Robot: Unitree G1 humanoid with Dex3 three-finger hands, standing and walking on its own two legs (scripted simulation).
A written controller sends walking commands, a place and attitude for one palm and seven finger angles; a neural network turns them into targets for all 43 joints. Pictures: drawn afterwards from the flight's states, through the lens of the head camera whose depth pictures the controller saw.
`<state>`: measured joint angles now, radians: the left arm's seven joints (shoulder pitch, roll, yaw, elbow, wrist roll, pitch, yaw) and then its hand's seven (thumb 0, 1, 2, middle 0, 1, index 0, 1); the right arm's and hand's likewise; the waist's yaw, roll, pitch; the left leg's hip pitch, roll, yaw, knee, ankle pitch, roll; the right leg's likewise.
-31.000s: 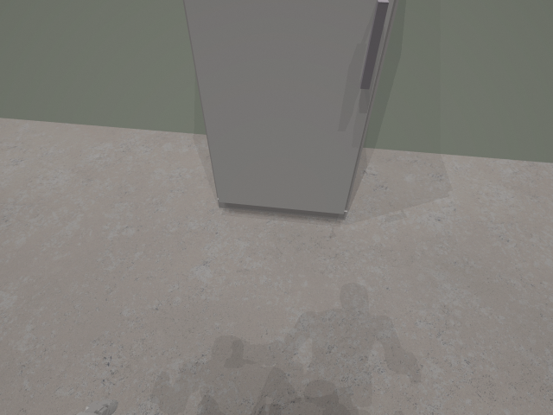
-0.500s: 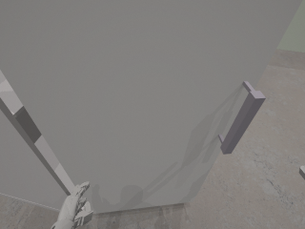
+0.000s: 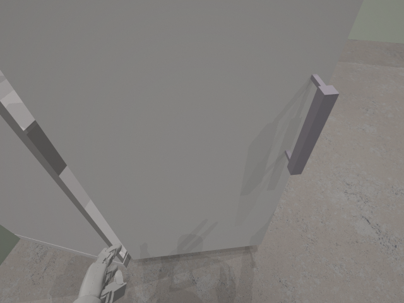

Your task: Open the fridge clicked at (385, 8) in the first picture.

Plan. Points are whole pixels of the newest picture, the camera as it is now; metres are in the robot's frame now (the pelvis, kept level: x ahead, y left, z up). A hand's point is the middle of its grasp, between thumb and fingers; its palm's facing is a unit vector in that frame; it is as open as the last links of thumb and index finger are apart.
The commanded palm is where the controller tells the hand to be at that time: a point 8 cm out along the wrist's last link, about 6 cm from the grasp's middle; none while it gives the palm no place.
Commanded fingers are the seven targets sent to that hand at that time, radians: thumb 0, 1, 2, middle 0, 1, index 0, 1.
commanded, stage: step back with the hand held close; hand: right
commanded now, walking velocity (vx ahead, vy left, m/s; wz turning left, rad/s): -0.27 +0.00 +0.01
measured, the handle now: (304, 129) +0.45 -0.21 +0.10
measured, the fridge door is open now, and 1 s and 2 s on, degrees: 70 70 70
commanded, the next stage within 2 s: stop stepping back and stand still in 0.66 s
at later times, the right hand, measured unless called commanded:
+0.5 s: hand out of the picture +0.14 -0.24 +0.18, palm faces +0.29 +0.83 -0.48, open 7.4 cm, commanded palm +0.07 -0.29 +0.19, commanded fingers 0.00 -0.90 -0.90 0.20 0.30 0.20 0.30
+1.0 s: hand out of the picture -0.02 -0.28 +0.19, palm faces +0.40 +0.79 -0.46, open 7.4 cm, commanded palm -0.06 -0.31 +0.19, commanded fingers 0.00 -0.90 -0.90 0.20 0.30 0.20 0.30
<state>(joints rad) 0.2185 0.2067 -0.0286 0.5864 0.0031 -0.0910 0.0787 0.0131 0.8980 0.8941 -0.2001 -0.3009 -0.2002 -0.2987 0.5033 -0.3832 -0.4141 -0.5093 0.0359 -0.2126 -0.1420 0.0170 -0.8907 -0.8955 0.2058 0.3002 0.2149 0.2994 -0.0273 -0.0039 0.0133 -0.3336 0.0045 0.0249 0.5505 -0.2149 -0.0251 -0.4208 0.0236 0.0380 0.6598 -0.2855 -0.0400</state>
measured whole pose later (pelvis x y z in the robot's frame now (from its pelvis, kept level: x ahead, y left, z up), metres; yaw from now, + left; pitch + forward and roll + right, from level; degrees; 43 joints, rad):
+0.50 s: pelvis -0.08 +0.00 +0.00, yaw +2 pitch +1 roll +4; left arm 0.10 0.18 -0.02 0.58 0.00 -0.10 0.06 0.01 0.90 0.89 -0.20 -0.30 -0.20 -0.30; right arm 0.52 -0.47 -0.42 -0.58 0.07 -0.24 -0.09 0.02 -0.89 -0.90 0.21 0.30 0.22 0.30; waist -0.02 -0.02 0.07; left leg -0.20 -0.09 -0.02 0.49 -0.30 0.00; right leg -0.49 -0.04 0.03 0.48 -0.02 -0.03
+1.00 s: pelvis -0.20 -0.01 +0.01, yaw +1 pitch -1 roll +1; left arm 0.24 0.17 -0.03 0.62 0.02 -0.11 0.06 0.01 0.90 0.89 -0.20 -0.30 -0.20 -0.30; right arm 0.58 -0.48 -0.43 -0.57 0.06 -0.17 -0.13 0.02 -0.89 -0.90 0.21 0.30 0.22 0.30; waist -0.03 0.03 -0.02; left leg -0.16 -0.05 0.05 0.44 -0.27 0.06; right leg -0.52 0.02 0.02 0.70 -0.28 0.01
